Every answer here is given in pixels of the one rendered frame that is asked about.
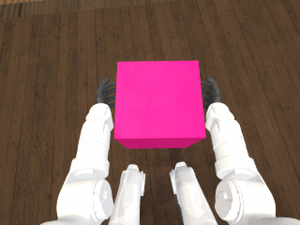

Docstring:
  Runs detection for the left robot thigh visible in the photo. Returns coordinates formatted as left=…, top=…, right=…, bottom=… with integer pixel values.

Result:
left=108, top=168, right=145, bottom=225

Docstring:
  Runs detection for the robot right upper arm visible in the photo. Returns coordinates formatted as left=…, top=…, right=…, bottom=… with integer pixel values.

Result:
left=215, top=178, right=300, bottom=225

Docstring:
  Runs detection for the carton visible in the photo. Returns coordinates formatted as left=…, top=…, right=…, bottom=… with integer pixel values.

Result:
left=113, top=60, right=206, bottom=149

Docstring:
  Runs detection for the robot left upper arm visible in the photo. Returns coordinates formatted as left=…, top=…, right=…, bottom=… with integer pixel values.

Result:
left=40, top=177, right=114, bottom=225

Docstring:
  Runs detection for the right robot hand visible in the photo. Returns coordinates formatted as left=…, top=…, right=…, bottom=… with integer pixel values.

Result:
left=200, top=76, right=222, bottom=111

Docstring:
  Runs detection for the robot right foot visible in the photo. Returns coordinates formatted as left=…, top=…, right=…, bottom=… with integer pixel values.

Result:
left=173, top=194, right=184, bottom=224

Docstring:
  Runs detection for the robot left forearm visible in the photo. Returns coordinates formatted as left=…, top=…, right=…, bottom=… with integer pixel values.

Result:
left=56, top=103, right=114, bottom=216

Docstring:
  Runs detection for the robot right forearm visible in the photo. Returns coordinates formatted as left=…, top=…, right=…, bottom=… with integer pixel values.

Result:
left=205, top=102, right=276, bottom=213

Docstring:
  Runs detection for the left robot hand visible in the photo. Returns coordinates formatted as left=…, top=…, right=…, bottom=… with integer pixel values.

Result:
left=95, top=77, right=117, bottom=109

